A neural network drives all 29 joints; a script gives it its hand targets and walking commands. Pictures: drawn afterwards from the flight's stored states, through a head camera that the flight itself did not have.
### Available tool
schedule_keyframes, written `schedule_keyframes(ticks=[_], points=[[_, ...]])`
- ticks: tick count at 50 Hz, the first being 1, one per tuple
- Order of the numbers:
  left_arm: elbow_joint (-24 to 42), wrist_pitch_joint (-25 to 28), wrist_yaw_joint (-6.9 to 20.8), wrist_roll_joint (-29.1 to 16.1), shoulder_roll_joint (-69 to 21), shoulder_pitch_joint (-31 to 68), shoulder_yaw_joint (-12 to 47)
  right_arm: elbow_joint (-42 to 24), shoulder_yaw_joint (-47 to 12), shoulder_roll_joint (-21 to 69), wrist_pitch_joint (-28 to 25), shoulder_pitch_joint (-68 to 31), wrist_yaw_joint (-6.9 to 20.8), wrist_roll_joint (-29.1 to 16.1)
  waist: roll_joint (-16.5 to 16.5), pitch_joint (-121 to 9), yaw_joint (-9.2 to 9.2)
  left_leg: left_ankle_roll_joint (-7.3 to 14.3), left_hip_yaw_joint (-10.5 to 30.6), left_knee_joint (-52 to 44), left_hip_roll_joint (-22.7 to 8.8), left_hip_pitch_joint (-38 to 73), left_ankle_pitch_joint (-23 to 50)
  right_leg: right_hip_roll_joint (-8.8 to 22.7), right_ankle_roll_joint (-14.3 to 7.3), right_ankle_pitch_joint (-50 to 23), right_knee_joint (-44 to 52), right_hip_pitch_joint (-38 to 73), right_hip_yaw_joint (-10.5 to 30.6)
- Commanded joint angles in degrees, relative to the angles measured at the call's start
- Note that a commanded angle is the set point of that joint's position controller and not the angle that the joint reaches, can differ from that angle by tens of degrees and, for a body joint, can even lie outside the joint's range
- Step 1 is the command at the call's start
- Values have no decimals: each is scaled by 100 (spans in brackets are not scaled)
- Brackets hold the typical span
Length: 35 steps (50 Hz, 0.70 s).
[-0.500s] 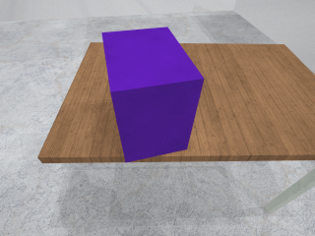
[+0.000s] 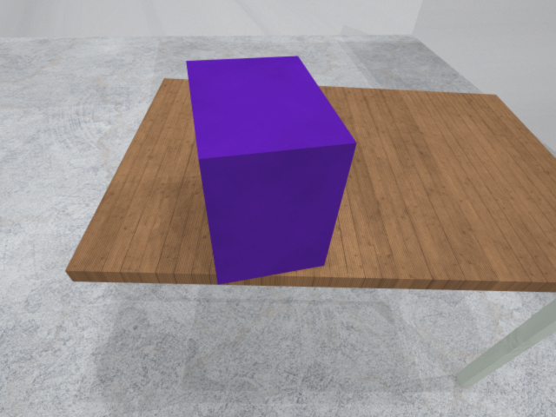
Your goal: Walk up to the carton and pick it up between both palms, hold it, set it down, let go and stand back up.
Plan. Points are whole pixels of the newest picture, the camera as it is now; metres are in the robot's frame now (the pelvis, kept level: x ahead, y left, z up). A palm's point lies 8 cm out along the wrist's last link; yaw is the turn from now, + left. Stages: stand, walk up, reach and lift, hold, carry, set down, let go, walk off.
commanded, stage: stand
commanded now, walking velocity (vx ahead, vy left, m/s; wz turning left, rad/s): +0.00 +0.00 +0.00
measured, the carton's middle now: (258, 168) +0.50 +0.06 +0.10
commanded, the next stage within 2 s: none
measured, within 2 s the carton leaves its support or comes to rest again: neither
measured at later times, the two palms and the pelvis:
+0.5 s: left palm out of the picture -0.02 +0.18 -0.15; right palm out of the picture -0.01 -0.20 -0.14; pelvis +0.02 -0.01 +0.00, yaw +0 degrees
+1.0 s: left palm out of the picture +0.03 +0.21 -0.15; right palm out of the picture +0.01 -0.18 -0.14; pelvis +0.05 +0.01 +0.00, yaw +0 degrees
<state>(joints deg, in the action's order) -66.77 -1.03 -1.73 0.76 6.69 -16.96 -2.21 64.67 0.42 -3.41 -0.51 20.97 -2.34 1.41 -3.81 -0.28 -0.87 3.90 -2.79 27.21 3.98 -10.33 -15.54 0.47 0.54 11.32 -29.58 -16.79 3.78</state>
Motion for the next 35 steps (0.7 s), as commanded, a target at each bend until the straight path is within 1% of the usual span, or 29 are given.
schedule_keyframes(ticks=[1,2,3,4,6,7,8,9,10,11,13,14,15,17,18,20,21,22,23,24,25,26,27,29,30,31,32,34,35], points=[[-54,60,-51,-21,213,-504,13,-208,167,-769,-129,179,-26,-32,789,553,-64,76,1060,-1538,-858,-802,-950,143,-150,-351,495,445,0],[-109,65,-51,-40,246,-544,21,-227,139,-479,-128,127,-3,-18,561,741,-35,112,1097,-1434,-838,-726,-639,175,-144,-253,655,197,169],[-127,89,-61,-26,203,-550,54,-165,141,-506,-73,195,-40,-1,654,854,-14,60,1033,-1333,-853,-611,-594,206,-136,-230,742,79,167],[-100,112,-75,-20,389,-429,3,-106,146,-569,-70,495,-41,-44,377,779,103,66,1066,-1348,-828,-534,-440,225,-143,-337,673,184,162],[-103,144,-57,-22,170,-552,112,-86,148,-665,-59,468,-48,-19,436,783,25,87,1033,-1278,-873,-379,-391,233,-167,-133,802,-11,202],[-44,129,-57,12,98,-292,86,-98,147,-520,-51,441,-57,-35,176,869,125,51,1104,-1320,-925,-362,-285,233,-175,-246,827,11,187],[-114,138,-101,14,10,-451,145,-73,142,-575,-51,445,-25,-59,513,715,106,66,1000,-1295,-843,-259,-204,245,-168,-312,727,112,164],[-113,149,-38,23,90,-448,104,-49,125,-476,-40,571,-45,-13,167,754,78,80,1064,-1291,-879,-348,-263,258,-151,-238,742,103,205],[-160,137,-80,11,111,-608,125,-92,112,-524,-55,394,-14,-3,204,834,2,113,1016,-1167,-880,-359,-103,261,-150,-270,884,173,231],[-149,179,-70,53,174,-577,119,-73,159,-604,-11,454,-12,-8,242,595,77,73,902,-1118,-752,-310,-39,304,-149,-166,870,289,250],[-114,169,-83,32,254,-504,62,-38,96,-491,-43,417,-44,7,289,751,53,84,872,-1070,-824,-273,98,332,-171,-391,906,91,239],[-126,144,-95,16,181,-494,61,-63,93,-530,-81,331,-50,44,109,726,6,89,930,-1022,-865,-240,146,306,-159,-304,939,185,246],[-97,140,-78,36,320,-485,45,-31,125,-559,-77,422,-11,-69,-34,652,93,71,890,-936,-777,-122,226,302,-187,-267,897,121,219],[-67,170,-69,-19,249,-499,59,-75,45,-358,-68,224,0,-16,343,554,33,39,762,-888,-807,-171,364,303,-188,-376,925,262,273],[-121,151,-107,17,165,-515,53,5,22,-228,-69,441,-37,-48,191,475,165,30,726,-916,-824,27,426,356,-272,-274,885,193,351],[-64,204,-86,-7,89,-517,86,-19,72,-474,-61,271,-11,-32,231,596,47,53,782,-904,-767,-245,469,295,-169,-444,949,395,300],[-120,176,-110,0,304,-596,48,34,-1,-322,-81,384,-5,-56,304,734,68,45,759,-937,-796,-201,408,340,-201,-359,955,226,330],[-164,156,-104,-6,-80,-520,148,87,46,-447,-88,428,-33,-37,401,752,112,21,730,-810,-785,-29,473,321,-226,-470,1024,160,297],[-178,135,-127,14,66,-590,109,57,66,-482,-99,423,-7,-69,162,704,172,82,763,-840,-823,-110,480,357,-221,-395,1016,201,363],[-177,164,-106,12,24,-628,112,25,69,-533,-72,324,-39,-33,240,627,62,86,758,-840,-818,-192,387,314,-212,-420,949,325,309],[-90,157,-110,20,259,-525,99,60,119,-659,-70,323,-15,-53,203,734,95,66,697,-771,-799,-83,481,324,-226,-546,1007,206,377],[-11,192,-117,13,-8,-456,135,69,46,-423,-67,338,-22,-48,341,502,108,38,682,-824,-819,4,675,341,-270,-564,903,312,368],[-122,163,-116,-40,31,-405,123,114,32,-470,-98,387,-9,-45,140,588,99,57,809,-868,-855,-203,519,366,-251,-651,939,510,331],[-69,192,-112,43,267,-511,89,148,79,-614,-77,297,-48,-50,500,499,80,22,681,-932,-862,30,797,367,-266,-533,891,399,332],[-45,183,-102,1,186,-445,66,108,34,-500,-90,193,-39,-12,127,534,24,50,788,-884,-885,12,919,310,-224,-700,878,471,318],[14,213,-102,17,274,-380,46,127,63,-639,-101,320,-60,-57,387,518,102,29,756,-853,-889,107,1166,358,-266,-910,839,434,300],[-10,199,-115,6,267,-458,18,207,26,-557,-129,383,-59,-50,332,641,27,36,776,-913,-883,32,1252,362,-272,-811,835,456,235],[-136,164,-128,-15,241,-469,39,148,5,-439,-136,269,-48,-49,390,688,115,16,801,-985,-896,5,989,342,-244,-808,876,395,233],[-23,133,-128,5,267,-406,21,174,-22,-400,-143,283,-9,-52,625,568,71,-29,749,-963,-845,39,844,401,-272,-787,883,506,277]])
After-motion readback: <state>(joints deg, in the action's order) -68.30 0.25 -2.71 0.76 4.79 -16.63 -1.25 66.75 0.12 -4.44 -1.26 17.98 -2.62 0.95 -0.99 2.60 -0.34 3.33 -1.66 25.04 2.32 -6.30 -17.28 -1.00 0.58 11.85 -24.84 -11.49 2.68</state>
